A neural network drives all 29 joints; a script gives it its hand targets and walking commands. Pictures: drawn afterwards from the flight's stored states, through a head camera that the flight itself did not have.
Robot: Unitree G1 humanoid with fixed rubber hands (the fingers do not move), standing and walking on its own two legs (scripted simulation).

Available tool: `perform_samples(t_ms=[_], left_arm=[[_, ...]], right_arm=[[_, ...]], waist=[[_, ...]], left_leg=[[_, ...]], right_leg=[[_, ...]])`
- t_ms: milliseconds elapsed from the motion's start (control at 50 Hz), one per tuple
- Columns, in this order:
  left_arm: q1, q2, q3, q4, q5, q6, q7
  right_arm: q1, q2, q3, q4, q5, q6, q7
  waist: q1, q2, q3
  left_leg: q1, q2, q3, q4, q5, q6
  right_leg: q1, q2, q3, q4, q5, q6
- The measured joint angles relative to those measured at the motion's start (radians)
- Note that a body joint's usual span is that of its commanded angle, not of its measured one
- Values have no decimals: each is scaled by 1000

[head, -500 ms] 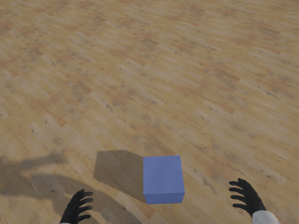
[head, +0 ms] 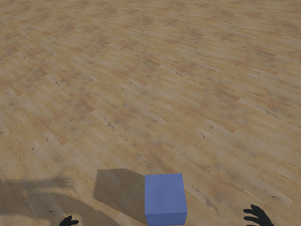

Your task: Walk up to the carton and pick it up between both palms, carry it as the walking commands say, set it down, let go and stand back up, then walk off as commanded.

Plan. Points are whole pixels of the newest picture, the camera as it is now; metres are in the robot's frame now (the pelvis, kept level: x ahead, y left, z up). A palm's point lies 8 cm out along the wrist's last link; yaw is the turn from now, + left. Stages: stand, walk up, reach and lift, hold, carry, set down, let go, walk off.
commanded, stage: stand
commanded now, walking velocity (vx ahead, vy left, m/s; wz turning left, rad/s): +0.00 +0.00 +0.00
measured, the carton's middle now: (164, 200) +0.40 -0.01 -0.64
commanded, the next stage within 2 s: walk off in 1.28 s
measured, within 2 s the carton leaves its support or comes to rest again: neither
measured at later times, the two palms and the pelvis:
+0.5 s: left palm out of the picture +0.10 +0.28 -0.09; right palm out of the picture +0.11 -0.27 -0.11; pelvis +0.00 +0.00 +0.00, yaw +0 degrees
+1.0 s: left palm out of the picture +0.07 +0.29 -0.10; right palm out of the picture +0.08 -0.28 -0.12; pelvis -0.01 +0.00 +0.00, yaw +0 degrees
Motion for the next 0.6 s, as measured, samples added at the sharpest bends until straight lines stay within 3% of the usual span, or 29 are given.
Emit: perform_samples(t_ms=[600], left_arm=[[-1,10,0,119,0,-26,5]], right_arm=[[0,-16,0,125,0,-19,-8]], waist=[[0,-1,-33]], left_leg=[[0,0,0,0,4,2]], right_leg=[[0,0,0,0,5,0]])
